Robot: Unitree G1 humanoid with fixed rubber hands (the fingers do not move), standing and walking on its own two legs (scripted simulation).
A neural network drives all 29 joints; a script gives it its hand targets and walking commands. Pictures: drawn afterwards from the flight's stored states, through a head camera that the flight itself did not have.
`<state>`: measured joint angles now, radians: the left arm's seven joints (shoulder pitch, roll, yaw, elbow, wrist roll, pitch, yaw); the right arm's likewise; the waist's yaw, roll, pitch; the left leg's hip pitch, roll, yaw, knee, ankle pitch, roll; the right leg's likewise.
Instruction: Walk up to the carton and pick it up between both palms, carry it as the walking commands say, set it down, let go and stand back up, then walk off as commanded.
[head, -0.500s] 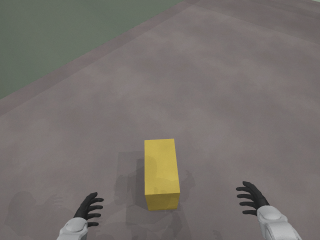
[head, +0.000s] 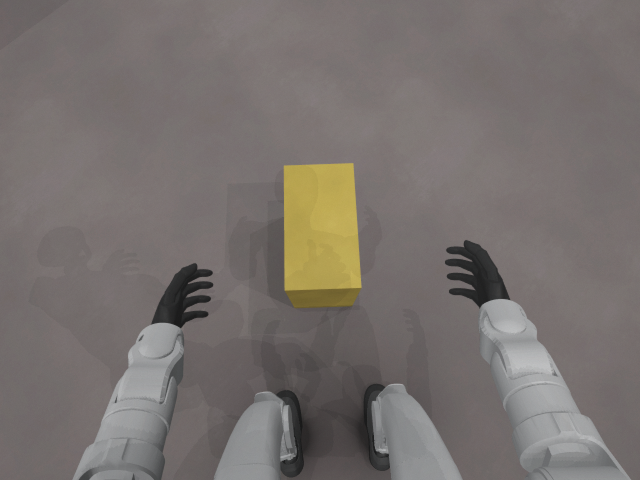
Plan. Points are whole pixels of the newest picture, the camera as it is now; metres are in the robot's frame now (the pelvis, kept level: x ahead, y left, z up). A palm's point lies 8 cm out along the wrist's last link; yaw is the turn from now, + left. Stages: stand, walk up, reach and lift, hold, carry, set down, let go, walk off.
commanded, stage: reach and lift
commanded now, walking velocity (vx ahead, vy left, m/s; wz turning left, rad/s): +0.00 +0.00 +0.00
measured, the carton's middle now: (321, 242) +0.54 +0.02 -0.58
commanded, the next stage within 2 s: none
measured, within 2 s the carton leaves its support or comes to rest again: neither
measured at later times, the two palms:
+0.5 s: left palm (210, 228) +0.44 +0.19 -0.16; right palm (442, 212) +0.46 -0.17 -0.15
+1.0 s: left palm (224, 209) +0.50 +0.18 -0.21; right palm (423, 195) +0.51 -0.16 -0.21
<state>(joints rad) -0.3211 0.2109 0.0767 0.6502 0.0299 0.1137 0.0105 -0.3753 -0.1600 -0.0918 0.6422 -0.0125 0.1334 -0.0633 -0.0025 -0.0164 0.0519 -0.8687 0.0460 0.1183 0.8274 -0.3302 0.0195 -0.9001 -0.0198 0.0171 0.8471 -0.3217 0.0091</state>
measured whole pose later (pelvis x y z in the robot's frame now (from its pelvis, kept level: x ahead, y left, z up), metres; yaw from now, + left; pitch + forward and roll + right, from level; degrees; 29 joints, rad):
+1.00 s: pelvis -0.03 -0.01 -0.06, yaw +2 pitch +49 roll -1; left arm -1.23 0.21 0.29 0.88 0.13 0.10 0.03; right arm -1.24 -0.16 -0.44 0.86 -0.17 0.10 -0.08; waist 0.00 -0.02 0.04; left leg -1.56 0.04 0.03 0.99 -0.28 0.00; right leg -1.56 0.01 0.02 0.98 -0.27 0.01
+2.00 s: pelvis -0.10 -0.01 -0.30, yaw +2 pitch +39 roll -1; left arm -1.74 0.39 0.18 1.17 -0.02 0.15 0.07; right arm -1.72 -0.34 -0.31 1.12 0.04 0.12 -0.09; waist -0.03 -0.02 0.53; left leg -2.15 0.03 0.00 1.98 -0.50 0.01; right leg -2.14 0.01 0.02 1.97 -0.50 0.02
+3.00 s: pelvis -0.09 -0.01 -0.32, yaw +3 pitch +37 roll +0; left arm -1.74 0.31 0.19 1.10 0.05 0.23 0.04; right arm -1.71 -0.21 -0.49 0.96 -0.18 0.20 -0.03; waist -0.03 -0.02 0.49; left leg -2.18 0.02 -0.01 2.08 -0.54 0.00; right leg -2.16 0.02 0.02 2.08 -0.56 0.02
